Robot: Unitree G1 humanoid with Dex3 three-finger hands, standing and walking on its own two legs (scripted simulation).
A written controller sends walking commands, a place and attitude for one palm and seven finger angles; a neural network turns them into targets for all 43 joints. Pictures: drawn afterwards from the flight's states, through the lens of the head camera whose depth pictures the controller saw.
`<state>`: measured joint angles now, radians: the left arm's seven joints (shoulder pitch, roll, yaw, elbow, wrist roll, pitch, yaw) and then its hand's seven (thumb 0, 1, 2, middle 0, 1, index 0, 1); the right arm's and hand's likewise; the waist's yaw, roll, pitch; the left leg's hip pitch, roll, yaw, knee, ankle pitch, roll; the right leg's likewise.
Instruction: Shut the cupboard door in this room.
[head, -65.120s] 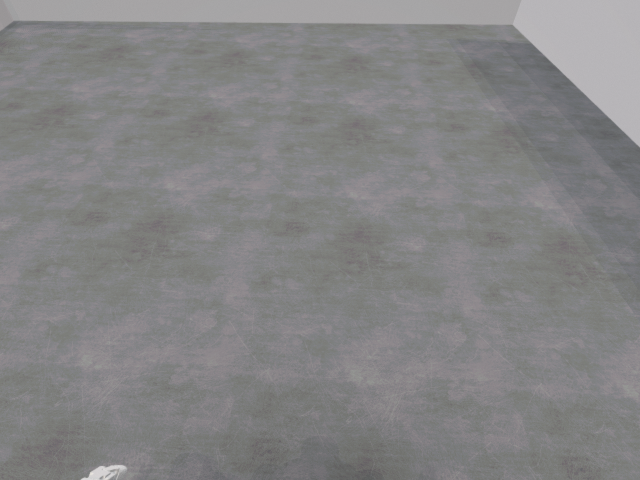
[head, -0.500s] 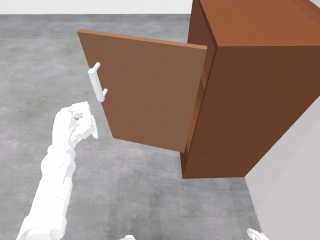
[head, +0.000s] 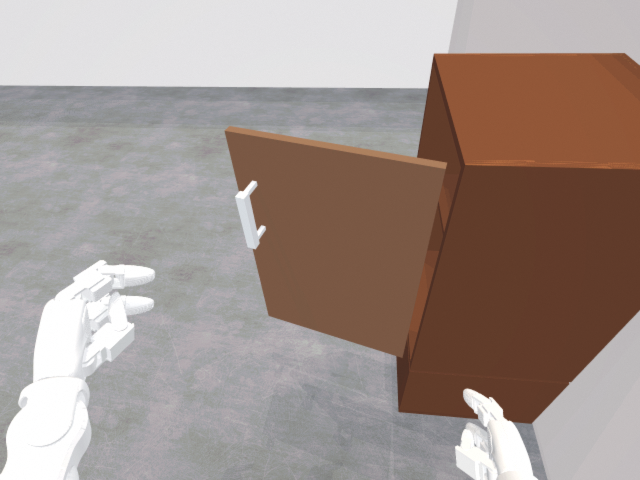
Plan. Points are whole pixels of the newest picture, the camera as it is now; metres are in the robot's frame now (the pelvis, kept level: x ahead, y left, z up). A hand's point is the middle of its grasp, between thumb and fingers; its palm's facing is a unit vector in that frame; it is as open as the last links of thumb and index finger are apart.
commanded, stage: draw the hand back to the body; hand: left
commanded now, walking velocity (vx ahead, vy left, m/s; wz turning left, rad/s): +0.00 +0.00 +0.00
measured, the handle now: (252, 215) +0.60 +0.22 -0.04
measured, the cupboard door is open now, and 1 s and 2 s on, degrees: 75 75 75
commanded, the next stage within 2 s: step back with the hand held close in 0.58 s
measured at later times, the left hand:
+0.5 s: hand (83, 353) +0.19 +0.25 +0.15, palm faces +0.44 -0.80 -0.41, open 7.3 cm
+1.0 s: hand (54, 360) +0.17 +0.27 +0.15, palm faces +0.37 -0.78 -0.50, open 7.4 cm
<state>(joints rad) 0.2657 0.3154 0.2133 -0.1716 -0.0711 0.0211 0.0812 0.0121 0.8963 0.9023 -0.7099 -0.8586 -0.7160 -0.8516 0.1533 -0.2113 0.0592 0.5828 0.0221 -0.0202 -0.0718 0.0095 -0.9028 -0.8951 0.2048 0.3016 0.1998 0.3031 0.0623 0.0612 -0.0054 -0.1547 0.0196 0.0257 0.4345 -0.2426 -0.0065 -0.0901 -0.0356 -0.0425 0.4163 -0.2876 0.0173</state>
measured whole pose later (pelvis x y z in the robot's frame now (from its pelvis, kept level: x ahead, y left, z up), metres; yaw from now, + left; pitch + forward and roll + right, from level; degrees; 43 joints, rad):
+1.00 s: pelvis -0.02 +0.01 +0.00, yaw +0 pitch +1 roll -1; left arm 0.55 0.40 0.38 -0.42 -0.07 -0.13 0.10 0.01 0.89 0.90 -0.21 -0.30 -0.22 -0.30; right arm 0.18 -0.25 -0.02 0.58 0.01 0.03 -0.09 0.01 -0.90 -0.90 0.20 0.30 0.20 0.30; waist 0.02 0.06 -0.02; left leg -0.26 0.01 0.03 0.45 -0.21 0.01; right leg -0.19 -0.04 -0.04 0.42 -0.25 0.03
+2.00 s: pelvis -0.15 +0.02 -0.01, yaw +4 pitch +0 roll -4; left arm 0.59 0.46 0.41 -0.53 -0.04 -0.30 0.14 0.01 0.89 0.90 -0.21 -0.31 -0.22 -0.30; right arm 0.21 -0.21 -0.02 0.65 0.00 -0.07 -0.08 0.01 -0.90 -0.89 0.21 0.30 0.20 0.30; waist 0.01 0.02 -0.02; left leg -0.50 0.04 -0.01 0.59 -0.18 -0.01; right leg -0.27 0.08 0.05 0.53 -0.27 0.01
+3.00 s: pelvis -0.34 +0.13 -0.01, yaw -3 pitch -2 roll -2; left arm 0.54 0.43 0.43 -0.51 -0.04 -0.16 0.16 0.01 0.89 0.90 -0.20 -0.30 -0.21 -0.30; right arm 0.28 -0.16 0.02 0.66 -0.01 -0.08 -0.05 0.01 -0.90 -0.90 0.20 0.30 0.20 0.30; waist -0.05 -0.06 -0.02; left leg -0.31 0.07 0.07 0.55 -0.21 0.01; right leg -0.43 0.03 -0.06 0.92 -0.38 -0.01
